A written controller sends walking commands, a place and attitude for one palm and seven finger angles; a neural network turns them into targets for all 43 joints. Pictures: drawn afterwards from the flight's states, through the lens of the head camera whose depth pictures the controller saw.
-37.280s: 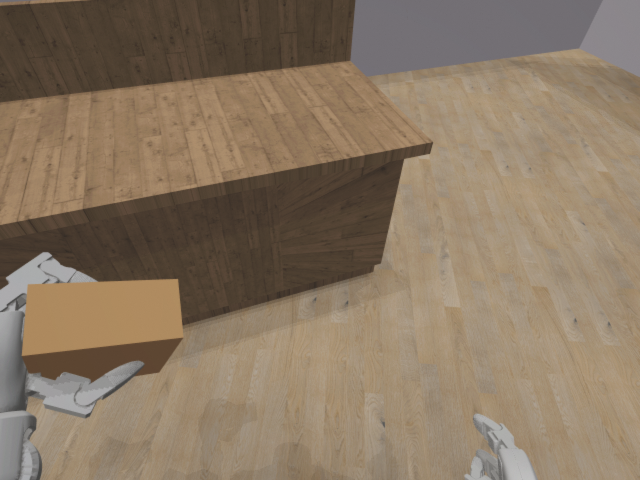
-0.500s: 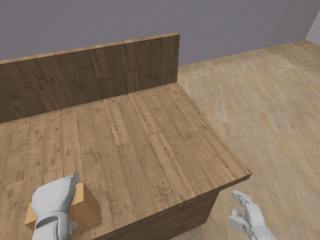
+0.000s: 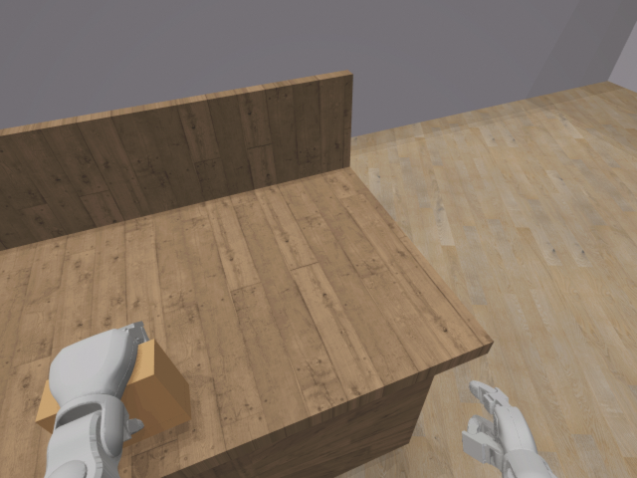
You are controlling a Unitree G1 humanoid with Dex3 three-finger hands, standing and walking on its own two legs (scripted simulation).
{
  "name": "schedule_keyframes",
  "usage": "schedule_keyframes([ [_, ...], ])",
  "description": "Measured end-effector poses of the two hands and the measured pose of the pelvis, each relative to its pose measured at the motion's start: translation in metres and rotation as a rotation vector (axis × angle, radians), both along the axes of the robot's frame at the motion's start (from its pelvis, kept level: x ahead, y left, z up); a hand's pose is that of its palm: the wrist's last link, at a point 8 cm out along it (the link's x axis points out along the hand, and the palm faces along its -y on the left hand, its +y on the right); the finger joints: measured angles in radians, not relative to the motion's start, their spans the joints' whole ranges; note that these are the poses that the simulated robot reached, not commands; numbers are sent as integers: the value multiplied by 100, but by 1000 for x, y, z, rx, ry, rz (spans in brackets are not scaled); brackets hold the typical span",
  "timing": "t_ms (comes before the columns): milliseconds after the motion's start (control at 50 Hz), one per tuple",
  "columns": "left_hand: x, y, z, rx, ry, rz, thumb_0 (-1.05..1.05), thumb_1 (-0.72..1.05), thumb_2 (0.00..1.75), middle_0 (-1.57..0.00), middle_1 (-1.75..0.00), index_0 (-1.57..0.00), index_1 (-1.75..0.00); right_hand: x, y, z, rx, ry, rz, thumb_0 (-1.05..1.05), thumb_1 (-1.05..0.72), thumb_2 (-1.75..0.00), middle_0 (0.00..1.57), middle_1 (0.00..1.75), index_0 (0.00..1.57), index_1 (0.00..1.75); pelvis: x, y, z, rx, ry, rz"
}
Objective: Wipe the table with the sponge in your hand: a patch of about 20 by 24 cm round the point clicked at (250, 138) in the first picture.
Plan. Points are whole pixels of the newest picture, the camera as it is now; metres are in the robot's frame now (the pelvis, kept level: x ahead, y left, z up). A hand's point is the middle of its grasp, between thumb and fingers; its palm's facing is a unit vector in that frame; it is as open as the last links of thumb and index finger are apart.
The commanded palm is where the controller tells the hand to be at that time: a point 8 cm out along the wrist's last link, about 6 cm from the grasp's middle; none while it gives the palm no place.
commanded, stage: lift the sponge slowly off the table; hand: left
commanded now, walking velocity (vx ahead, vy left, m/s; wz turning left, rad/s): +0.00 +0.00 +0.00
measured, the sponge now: (129, 407) +0.19 +0.29 -0.02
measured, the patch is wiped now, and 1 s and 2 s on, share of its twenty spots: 1.00 1.00 1.00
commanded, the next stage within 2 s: bring the sponge back beside the body in 0.72 s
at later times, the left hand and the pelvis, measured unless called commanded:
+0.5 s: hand (109, 371) +0.19 +0.29 +0.06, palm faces +0.03 -0.15 -0.99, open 9.7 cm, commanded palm +0.17 +0.28 +0.13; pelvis +0.00 +0.00 +0.00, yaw +0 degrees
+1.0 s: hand (107, 370) +0.19 +0.29 +0.07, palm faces +0.03 -0.16 -0.99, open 9.7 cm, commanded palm +0.17 +0.28 +0.15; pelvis +0.00 -0.01 +0.00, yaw +0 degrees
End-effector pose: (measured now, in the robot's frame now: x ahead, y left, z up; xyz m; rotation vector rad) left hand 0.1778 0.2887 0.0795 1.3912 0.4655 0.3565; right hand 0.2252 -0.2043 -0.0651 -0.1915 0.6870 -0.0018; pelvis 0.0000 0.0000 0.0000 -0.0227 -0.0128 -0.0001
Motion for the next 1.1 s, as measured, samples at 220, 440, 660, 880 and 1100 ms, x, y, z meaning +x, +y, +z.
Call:
schedule_keyframes([
  [220, 0, -3, 16, -4, -28, -5, -1, -49, 107, -77, -137, -78, -139, 4, -4, 2, 2, -19, 2, 2, -90, -90, 20, 30, 20, 30, -1, -4, 2, 3, -12, 4],
  [440, -4, 0, 31, 7, -52, 21, -1, -49, 107, -77, -137, -78, -139, 12, 3, 10, 14, -45, 26, 2, -90, -90, 20, 30, 20, 30, -3, -5, 3, 5, -35, 4],
  [660, 7, -8, 45, 6, -67, -13, -1, -49, 107, -77, -137, -78, -139, 17, 12, 15, 22, -65, 54, 2, -90, -90, 20, 30, 20, 30, -6, -5, 5, 8, -42, 5],
  [880, 0, -1, 42, -10, -37, 29, -1, -49, 107, -77, -137, -78, -139, 14, 6, 15, 17, -48, 50, 2, -90, -90, 20, 30, 20, 30, -4, -7, 5, 8, -39, -1],
  [1100, -3, -10, 54, 4, -95, -25, -1, -49, 107, -77, -137, -78, -139, 14, 7, 15, 8, -63, 49, 2, -90, -90, 20, 30, 20, 30, -6, -5, 5, 6, -52, 5],
])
